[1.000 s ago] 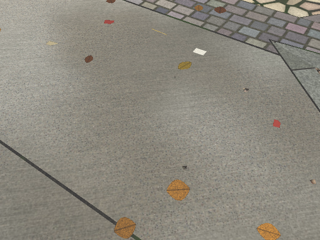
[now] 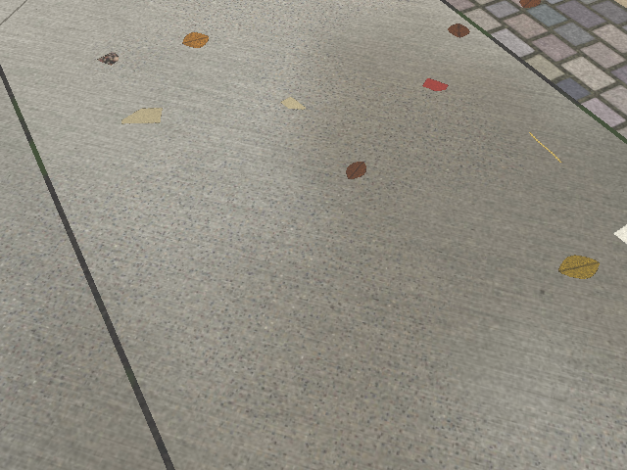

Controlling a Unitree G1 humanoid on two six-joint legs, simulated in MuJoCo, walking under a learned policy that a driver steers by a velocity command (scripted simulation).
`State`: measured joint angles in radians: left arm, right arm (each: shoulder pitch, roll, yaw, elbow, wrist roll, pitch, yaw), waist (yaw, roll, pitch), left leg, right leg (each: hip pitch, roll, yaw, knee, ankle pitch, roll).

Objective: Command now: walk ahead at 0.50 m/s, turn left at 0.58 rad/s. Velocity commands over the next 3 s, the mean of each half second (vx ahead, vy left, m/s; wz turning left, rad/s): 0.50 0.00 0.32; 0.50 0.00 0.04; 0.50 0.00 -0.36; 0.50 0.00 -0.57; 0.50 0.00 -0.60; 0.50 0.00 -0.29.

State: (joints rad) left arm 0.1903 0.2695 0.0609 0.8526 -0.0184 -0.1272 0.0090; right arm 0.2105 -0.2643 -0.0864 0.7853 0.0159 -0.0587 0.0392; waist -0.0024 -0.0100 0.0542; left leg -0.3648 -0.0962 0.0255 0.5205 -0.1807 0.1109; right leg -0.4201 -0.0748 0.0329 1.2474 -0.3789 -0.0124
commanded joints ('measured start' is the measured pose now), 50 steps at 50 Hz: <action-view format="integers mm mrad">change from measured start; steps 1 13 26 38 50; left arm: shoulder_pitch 27 -294 39 188 180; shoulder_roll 113 65 76 149 151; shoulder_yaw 35 6 9 21 4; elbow -79 -191 -110 -22 -47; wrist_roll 20 14 28 -1 -24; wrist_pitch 0 -2 9 28 13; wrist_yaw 3 -30 -40 -19 -21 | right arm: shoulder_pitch -2 190 60 -195 180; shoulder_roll -95 -131 -116 -33 -166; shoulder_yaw -18 -16 3 30 -15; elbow -81 -13 -68 -136 -57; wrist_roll -3 3 -9 -4 -9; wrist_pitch -23 -17 -32 -29 -32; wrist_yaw -13 -50 -42 -29 -21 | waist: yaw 32 -97 18 83 -108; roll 17 101 -24 -55 176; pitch -120 -25 -76 -22 -295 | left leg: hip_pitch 222 270 -315 -270 658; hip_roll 264 249 190 178 471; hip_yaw -378 -290 -137 -44 -604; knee -286 -256 672 100 -199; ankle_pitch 247 197 -131 266 -92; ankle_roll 192 113 -65 -110 187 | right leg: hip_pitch -199 -197 338 330 -377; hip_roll -64 26 -171 -104 48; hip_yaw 49 -3 327 66 87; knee -85 -705 -1024 -1097 70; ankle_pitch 84 491 259 441 -148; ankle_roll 15 19 -224 -187 -29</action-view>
